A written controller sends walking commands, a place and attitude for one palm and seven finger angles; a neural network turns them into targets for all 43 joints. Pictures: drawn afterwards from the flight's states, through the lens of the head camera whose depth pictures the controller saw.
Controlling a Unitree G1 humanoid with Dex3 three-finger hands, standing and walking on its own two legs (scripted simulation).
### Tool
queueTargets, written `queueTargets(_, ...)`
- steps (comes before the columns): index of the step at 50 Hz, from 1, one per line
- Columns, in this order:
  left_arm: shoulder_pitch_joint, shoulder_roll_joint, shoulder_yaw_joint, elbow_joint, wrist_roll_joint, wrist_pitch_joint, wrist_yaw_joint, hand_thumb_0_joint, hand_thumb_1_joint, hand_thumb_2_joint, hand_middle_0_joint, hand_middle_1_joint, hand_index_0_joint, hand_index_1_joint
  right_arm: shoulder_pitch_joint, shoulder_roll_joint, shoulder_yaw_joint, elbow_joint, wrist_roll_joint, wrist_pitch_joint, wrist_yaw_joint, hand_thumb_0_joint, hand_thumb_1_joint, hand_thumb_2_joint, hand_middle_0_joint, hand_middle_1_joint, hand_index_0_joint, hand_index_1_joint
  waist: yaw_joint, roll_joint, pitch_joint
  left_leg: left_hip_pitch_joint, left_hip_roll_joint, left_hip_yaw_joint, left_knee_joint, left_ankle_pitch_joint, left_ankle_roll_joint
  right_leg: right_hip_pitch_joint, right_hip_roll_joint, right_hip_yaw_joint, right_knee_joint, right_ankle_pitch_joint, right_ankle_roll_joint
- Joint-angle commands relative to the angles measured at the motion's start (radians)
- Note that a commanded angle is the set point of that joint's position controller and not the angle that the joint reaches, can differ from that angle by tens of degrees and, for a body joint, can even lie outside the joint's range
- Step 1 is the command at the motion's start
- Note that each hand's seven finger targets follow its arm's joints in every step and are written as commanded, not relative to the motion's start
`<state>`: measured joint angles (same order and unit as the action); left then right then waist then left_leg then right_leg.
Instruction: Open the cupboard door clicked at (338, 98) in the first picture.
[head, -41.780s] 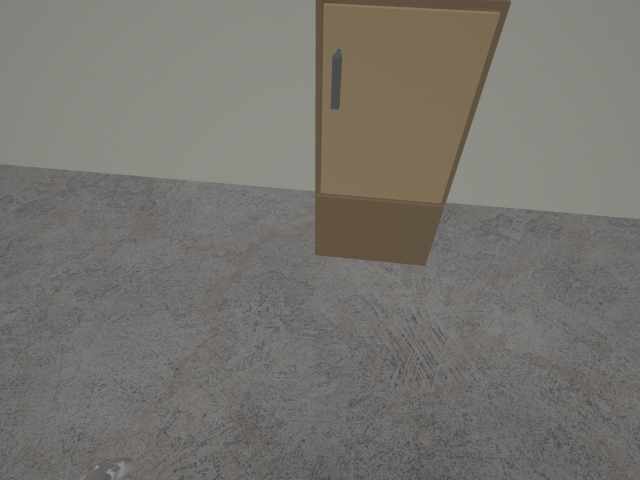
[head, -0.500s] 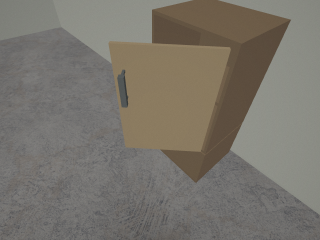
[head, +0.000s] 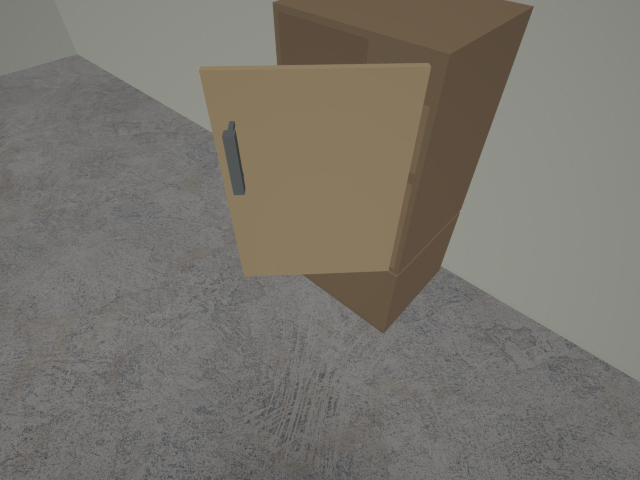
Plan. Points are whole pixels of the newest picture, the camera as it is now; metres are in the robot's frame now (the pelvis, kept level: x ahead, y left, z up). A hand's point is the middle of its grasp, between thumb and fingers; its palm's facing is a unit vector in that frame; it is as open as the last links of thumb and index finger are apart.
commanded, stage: come to a stop and stand still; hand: left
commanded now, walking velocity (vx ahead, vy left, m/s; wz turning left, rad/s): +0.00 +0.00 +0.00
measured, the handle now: (235, 158) +0.70 +0.21 +0.02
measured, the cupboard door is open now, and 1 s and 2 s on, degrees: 45 45 45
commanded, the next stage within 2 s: look again from close up in 0.48 s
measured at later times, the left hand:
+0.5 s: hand out of the picture +0.02 +0.20 -0.17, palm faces -0.03 -0.98 -0.18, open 7.3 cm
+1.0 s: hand out of the picture +0.00 +0.14 -0.17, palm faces +0.03 -0.99 -0.16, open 7.3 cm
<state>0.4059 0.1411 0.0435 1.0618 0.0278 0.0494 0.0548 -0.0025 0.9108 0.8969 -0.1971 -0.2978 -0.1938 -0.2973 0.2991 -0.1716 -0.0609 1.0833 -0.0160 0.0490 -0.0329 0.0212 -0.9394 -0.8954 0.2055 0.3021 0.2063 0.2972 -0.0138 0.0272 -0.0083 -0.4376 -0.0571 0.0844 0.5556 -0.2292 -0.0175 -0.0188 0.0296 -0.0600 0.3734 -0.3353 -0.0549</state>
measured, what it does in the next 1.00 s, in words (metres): steps on the spot: left foot, then right foot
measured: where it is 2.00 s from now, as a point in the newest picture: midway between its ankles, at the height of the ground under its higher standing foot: outside the picture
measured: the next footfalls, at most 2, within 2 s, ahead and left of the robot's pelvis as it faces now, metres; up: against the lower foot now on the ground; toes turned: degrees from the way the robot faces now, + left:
left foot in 0.16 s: +0.06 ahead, +0.12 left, +0.00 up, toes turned +3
right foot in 0.62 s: +0.03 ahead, -0.15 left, +0.00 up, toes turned -3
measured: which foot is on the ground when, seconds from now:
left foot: up 0.00-0.14, down 0.16-1.00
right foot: down 0.00-0.20, up 0.22-0.60, down 0.62-1.00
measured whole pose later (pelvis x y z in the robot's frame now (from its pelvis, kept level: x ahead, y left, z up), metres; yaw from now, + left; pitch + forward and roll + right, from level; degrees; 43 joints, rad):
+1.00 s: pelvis +0.02 -0.02 +0.01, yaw +0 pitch -1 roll +0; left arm 0.30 0.13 0.00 1.12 0.02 -0.01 0.02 0.01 0.93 0.90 -0.20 -0.30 -0.20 -0.30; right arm 0.24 -0.15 -0.01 1.15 -0.01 0.00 -0.04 0.01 -0.92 -0.90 0.20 0.30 0.20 0.30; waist 0.00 0.00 0.03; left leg -0.19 0.05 0.05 0.44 -0.23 -0.02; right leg -0.14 -0.03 -0.05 0.42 -0.27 0.02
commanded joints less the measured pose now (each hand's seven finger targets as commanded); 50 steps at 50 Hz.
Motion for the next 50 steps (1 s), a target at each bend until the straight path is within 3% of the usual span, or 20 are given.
queueTargets(1, -0.152, 0.124, 0.007, -0.093, -0.006, -0.066, 0.005, 0.0, 0.9, 0.9, -0.2, -0.3, -0.2, -0.3, 0.049, -0.096, -0.021, -0.04, 0.004, -0.018, 0.023, 0.0, -0.9, -0.9, 0.2, 0.3, 0.2, 0.3, -0.065, -0.184, 0.198, 0.034, 0.085, -0.1, 0.306, -0.052, 0.008, -0.318, -0.248, 0.162, -0.223, 0.118, -0.115)
queueTargets(4, -0.017, 0.088, -0.009, -0.027, -0.002, -0.072, -0.005, 0.0, 0.9, 0.9, -0.2, -0.3, -0.2, -0.3, 0.017, -0.026, 0.009, -0.045, 0.005, -0.04, 0.015, 0.0, -0.9, -0.9, 0.2, 0.3, 0.2, 0.3, -0.01, -0.122, 0.172, 0.034, 0.1, -0.044, 0.131, -0.112, 0.013, -0.128, -0.261, 0.162, -0.123, 0.344, -0.111)
queueTargets(7, 0.036, 0.106, -0.005, 0.008, -0.002, -0.057, -0.021, 0.0, 0.9, 0.9, -0.2, -0.3, -0.2, -0.3, 0.078, -0.022, 0.022, -0.013, -0.003, -0.063, 0.006, 0.0, -0.9, -0.9, 0.2, 0.3, 0.2, 0.3, -0.005, -0.104, 0.129, 0.239, 0.084, -0.016, -0.108, -0.004, 0.03, -0.171, -0.2, 0.126, 0.018, 0.197, -0.053)
queueTargets(8, 0.053, 0.088, -0.007, 0.012, -0.005, -0.052, -0.026, 0.0, 0.9, 0.9, -0.2, -0.3, -0.2, -0.3, 0.112, -0.054, 0.021, 0.0, -0.004, -0.073, 0.001, 0.0, -0.9, -0.9, 0.2, 0.3, 0.2, 0.3, -0.007, -0.006, 0.114, 0.319, 0.134, -0.1, -0.15, 0.053, 0.054, -0.242, -0.141, 0.098, 0.098, 0.081, -0.02)
queueTargets(10, 0.045, 0.043, -0.014, -0.012, -0.005, -0.045, -0.035, 0.0, 0.9, 0.9, -0.2, -0.3, -0.2, -0.3, 0.176, -0.16, 0.0, 0.013, -0.015, -0.071, -0.01, 0.0, -0.9, -0.9, 0.2, 0.3, 0.2, 0.3, -0.016, 0.18, 0.109, 0.337, 0.374, -0.415, -0.328, -0.114, 0.164, -0.383, -0.041, -0.018, 0.305, -0.162, 0.032)
queueTargets(11, -0.004, 0.062, -0.011, -0.023, 0.002, -0.03, -0.036, 0.0, 0.9, 0.9, -0.2, -0.3, -0.2, -0.3, 0.187, -0.168, -0.002, 0.017, -0.015, -0.071, -0.015, 0.0, -0.9, -0.9, 0.2, 0.3, 0.2, 0.3, -0.032, 0.221, 0.125, 0.296, 0.405, -0.499, -0.422, -0.207, 0.188, -0.414, -0.046, 0.019, 0.475, -0.216, 0.027)
queueTargets(12, -0.034, 0.076, -0.006, -0.03, 0.008, -0.025, -0.039, 0.0, 0.9, 0.9, -0.2, -0.3, -0.2, -0.3, 0.176, -0.146, 0.004, 0.017, -0.014, -0.074, -0.019, 0.0, -0.9, -0.9, 0.2, 0.3, 0.2, 0.3, -0.026, 0.121, 0.148, 0.245, 0.413, -0.496, -0.441, -0.215, 0.194, -0.438, -0.073, 0.071, 0.585, -0.178, 0.023)
queueTargets(14, -0.058, 0.049, -0.007, -0.03, 0.006, -0.034, -0.046, 0.0, 0.9, 0.9, -0.2, -0.3, -0.2, -0.3, 0.139, -0.116, 0.012, 0.009, -0.011, -0.085, -0.021, 0.0, -0.9, -0.9, 0.2, 0.3, 0.2, 0.3, -0.009, -0.017, 0.129, 0.214, 0.384, -0.398, -0.419, -0.112, 0.189, -0.444, -0.104, 0.093, 0.618, -0.081, 0.034)
queueTargets(18, -0.058, 0.029, -0.001, -0.04, 0.001, -0.021, -0.05, 0.0, 0.9, 0.9, -0.2, -0.3, -0.2, -0.3, 0.096, -0.098, 0.013, 0.005, -0.007, -0.089, -0.026, 0.0, -0.9, -0.9, 0.2, 0.3, 0.2, 0.3, 0.009, 0.054, 0.059, 0.222, 0.332, -0.26, -0.401, 0.002, 0.161, -0.408, -0.106, 0.075, 0.557, 0.0, 0.064)
queueTargets(25, -0.128, 0.025, 0.005, -0.074, -0.001, -0.014, -0.05, 0.0, 0.9, 0.9, -0.2, -0.3, -0.2, -0.3, 0.079, -0.109, -0.013, 0.008, -0.018, -0.065, -0.017, 0.0, -0.9, -0.9, 0.2, 0.3, 0.2, 0.3, -0.012, 0.116, 0.082, 0.147, 0.324, -0.245, -0.379, -0.133, 0.165, -0.308, -0.096, 0.024, 0.313, -0.04, 0.069)
queueTargets(28, -0.026, 0.036, 0.009, -0.034, -0.002, -0.032, -0.042, 0.0, 0.9, 0.9, -0.2, -0.3, -0.2, -0.3, 0.055, -0.098, -0.017, 0.008, -0.012, -0.056, -0.01, 0.0, -0.9, -0.9, 0.2, 0.3, 0.2, 0.3, 0.035, 0.011, 0.032, 0.086, 0.258, -0.196, -0.258, -0.176, 0.107, -0.105, -0.065, -0.006, 0.068, 0.092, 0.074)
queueTargets(29, -0.01, 0.058, 0.011, -0.027, 0.001, -0.04, -0.034, 0.0, 0.9, 0.9, -0.2, -0.3, -0.2, -0.3, 0.065, -0.066, -0.012, 0.014, -0.007, -0.055, -0.006, 0.0, -0.9, -0.9, 0.2, 0.3, 0.2, 0.3, 0.038, -0.07, 0.031, 0.044, 0.198, -0.139, -0.175, -0.169, 0.07, -0.049, -0.104, 0.05, -0.017, 0.101, 0.066)
queueTargets(30, -0.017, 0.104, 0.011, -0.024, 0.002, -0.05, -0.025, 0.0, 0.9, 0.9, -0.2, -0.3, -0.2, -0.3, 0.068, -0.012, 0.002, 0.004, 0.002, -0.052, -0.003, 0.0, -0.9, -0.9, 0.2, 0.3, 0.2, 0.3, 0.028, -0.225, 0.047, -0.004, 0.116, -0.047, -0.065, -0.182, 0.028, -0.063, -0.235, 0.208, -0.098, -0.005, 0.018)
queueTargets(31, -0.052, 0.148, 0.012, -0.036, -0.006, -0.054, -0.021, 0.0, 0.9, 0.9, -0.2, -0.3, -0.2, -0.3, 0.051, 0.015, 0.015, -0.011, -0.001, -0.044, 0.004, 0.0, -0.9, -0.9, 0.2, 0.3, 0.2, 0.3, 0.014, -0.287, 0.086, 0.024, 0.103, -0.02, -0.001, -0.19, 0.013, -0.181, -0.331, 0.292, -0.186, -0.083, -0.032)
queueTargets(32, -0.092, 0.146, 0.007, -0.047, -0.006, -0.055, -0.023, 0.0, 0.9, 0.9, -0.2, -0.3, -0.2, -0.3, 0.049, 0.014, 0.016, -0.007, -0.007, -0.043, 0.009, 0.0, -0.9, -0.9, 0.2, 0.3, 0.2, 0.3, -0.001, -0.192, 0.099, 0.099, 0.112, -0.033, 0.02, -0.143, 0.014, -0.274, -0.335, 0.281, -0.192, -0.132, -0.059)
queueTargets(34, -0.133, 0.114, 0.0, -0.042, -0.01, -0.068, -0.023, 0.0, 0.9, 0.9, -0.2, -0.3, -0.2, -0.3, 0.08, 0.017, 0.022, 0.025, -0.01, -0.044, 0.009, 0.0, -0.9, -0.9, 0.2, 0.3, 0.2, 0.3, -0.026, -0.214, 0.1, 0.19, 0.119, -0.041, -0.032, 0.011, 0.013, -0.32, -0.227, 0.188, -0.126, 0.006, -0.028)
queueTargets(35, -0.133, 0.096, -0.008, -0.031, -0.013, -0.069, -0.025, 0.0, 0.9, 0.9, -0.2, -0.3, -0.2, -0.3, 0.094, 0.007, 0.024, 0.034, -0.007, -0.048, 0.007, 0.0, -0.9, -0.9, 0.2, 0.3, 0.2, 0.3, -0.03, -0.175, 0.097, 0.226, 0.126, -0.054, -0.077, 0.073, 0.013, -0.312, -0.198, 0.139, -0.083, 0.083, -0.01)
queueTargets(37, -0.116, 0.081, -0.013, -0.022, -0.015, -0.069, -0.026, 0.0, 0.9, 0.9, -0.2, -0.3, -0.2, -0.3, 0.091, -0.019, 0.025, 0.047, -0.004, -0.059, 0.005, 0.0, -0.9, -0.9, 0.2, 0.3, 0.2, 0.3, -0.017, -0.078, 0.075, 0.241, 0.158, -0.081, -0.142, 0.17, 0.015, -0.255, -0.15, 0.088, -0.027, 0.176, 0.026)
queueTargets(40, -0.072, 0.09, -0.015, 0.007, -0.016, -0.067, -0.026, 0.0, 0.9, 0.9, -0.2, -0.3, -0.2, -0.3, 0.044, -0.035, 0.031, 0.049, 0.001, -0.064, 0.002, 0.0, -0.9, -0.9, 0.2, 0.3, 0.2, 0.3, 0.009, 0.011, 0.074, 0.232, 0.169, -0.091, -0.172, 0.21, 0.019, -0.19, -0.142, 0.074, -0.012, 0.249, 0.043)
queueTargets(50, -0.036, 0.087, -0.023, 0.038, -0.012, -0.071, -0.022, 0.0, 0.9, 0.9, -0.2, -0.3, -0.2, -0.3, 0.003, -0.055, 0.032, 0.048, 0.006, -0.061, -0.004, 0.0, -0.9, -0.9, 0.2, 0.3, 0.2, 0.3, 0.01, -0.036, 0.034, 0.3, 0.17, -0.079, -0.177, 0.228, 0.016, -0.155, -0.15, 0.07, -0.028, 0.34, 0.048)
